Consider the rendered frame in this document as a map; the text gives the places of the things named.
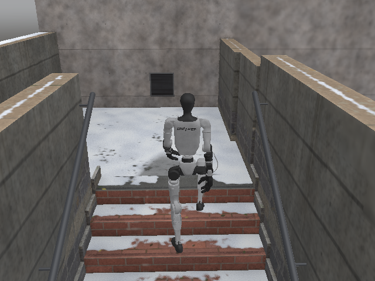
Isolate stairs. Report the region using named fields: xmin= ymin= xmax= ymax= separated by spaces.
xmin=83 ymin=189 xmax=268 ymax=281

